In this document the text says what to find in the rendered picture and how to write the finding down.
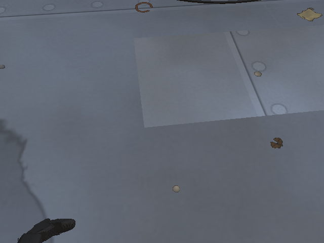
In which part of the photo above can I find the left robot hand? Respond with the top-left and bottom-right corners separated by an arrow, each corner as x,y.
17,218 -> 75,243

